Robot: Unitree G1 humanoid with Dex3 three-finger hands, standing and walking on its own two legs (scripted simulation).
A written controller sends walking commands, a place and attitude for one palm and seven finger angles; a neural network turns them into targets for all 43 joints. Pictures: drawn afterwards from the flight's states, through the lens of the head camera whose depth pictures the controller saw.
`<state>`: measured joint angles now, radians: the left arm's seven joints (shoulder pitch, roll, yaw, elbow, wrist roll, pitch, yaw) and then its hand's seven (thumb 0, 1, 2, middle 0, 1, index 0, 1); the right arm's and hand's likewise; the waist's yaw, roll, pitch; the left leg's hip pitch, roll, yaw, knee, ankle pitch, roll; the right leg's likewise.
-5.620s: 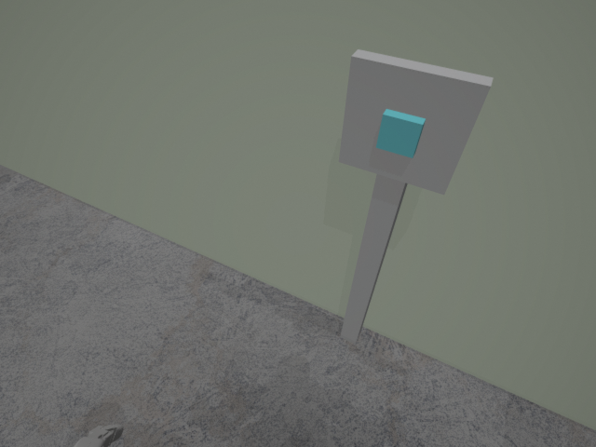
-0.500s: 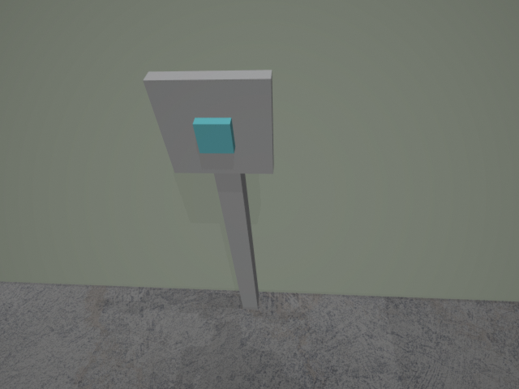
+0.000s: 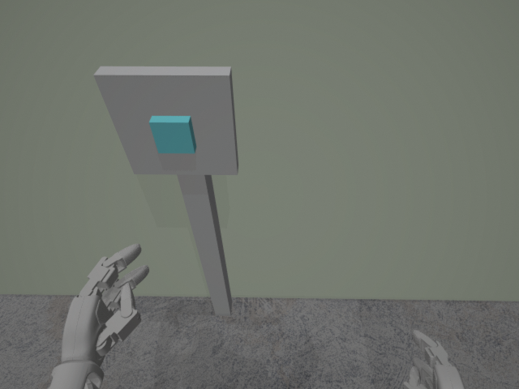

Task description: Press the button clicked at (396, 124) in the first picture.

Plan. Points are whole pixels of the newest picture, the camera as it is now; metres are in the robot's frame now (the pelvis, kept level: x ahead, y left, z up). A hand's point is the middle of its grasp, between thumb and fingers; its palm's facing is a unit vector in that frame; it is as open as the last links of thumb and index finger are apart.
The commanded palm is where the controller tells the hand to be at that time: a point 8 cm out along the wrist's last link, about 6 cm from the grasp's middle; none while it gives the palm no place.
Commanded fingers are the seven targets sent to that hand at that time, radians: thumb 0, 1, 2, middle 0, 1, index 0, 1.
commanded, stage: raise the hand and make a fist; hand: left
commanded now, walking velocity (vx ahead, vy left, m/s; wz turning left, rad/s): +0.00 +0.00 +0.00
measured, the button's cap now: (174, 134) +0.50 +0.16 +0.15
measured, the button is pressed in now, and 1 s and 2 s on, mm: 0 0 0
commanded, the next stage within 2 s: aim a knuckle at the button in 1.72 s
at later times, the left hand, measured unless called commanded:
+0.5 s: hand (115, 342) +0.19 +0.21 +0.03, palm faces -0.11 -0.99 +0.00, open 3.3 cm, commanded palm +0.14 +0.27 +0.05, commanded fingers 0.00 0.90 0.90 -1.30 -1.50 -1.30 -1.50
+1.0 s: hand (62, 317) +0.20 +0.25 +0.10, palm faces +0.05 -1.00 -0.06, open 3.1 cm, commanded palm +0.16 +0.30 +0.11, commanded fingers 0.00 0.90 0.90 -1.30 -1.50 -1.30 -1.50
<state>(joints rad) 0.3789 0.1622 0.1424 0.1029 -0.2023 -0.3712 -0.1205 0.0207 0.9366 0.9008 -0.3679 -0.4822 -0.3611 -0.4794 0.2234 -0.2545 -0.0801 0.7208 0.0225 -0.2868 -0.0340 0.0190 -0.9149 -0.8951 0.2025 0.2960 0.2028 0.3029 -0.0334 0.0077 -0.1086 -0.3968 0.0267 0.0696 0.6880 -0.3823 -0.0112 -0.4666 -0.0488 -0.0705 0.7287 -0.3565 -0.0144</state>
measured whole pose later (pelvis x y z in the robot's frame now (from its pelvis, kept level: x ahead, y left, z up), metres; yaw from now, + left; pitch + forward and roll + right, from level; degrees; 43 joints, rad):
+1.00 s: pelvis -0.01 +0.04 -0.01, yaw +1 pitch +3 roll -2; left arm 0.35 0.27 0.24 -0.19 -0.28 -0.13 -0.27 0.02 0.90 0.90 -1.30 -1.50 -1.30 -1.49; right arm 0.25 -0.22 0.06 0.54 0.05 -0.30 -0.05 0.01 -0.90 -0.90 0.20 0.30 0.20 0.30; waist 0.03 0.03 -0.08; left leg -0.42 0.01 0.02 0.81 -0.43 0.03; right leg -0.42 -0.05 -0.09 0.73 -0.34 0.03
